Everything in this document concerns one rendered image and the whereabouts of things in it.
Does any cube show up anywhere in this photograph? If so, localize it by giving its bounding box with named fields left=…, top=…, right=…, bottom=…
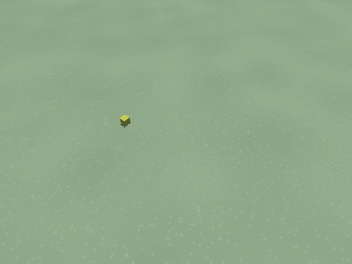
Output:
left=120, top=115, right=131, bottom=126

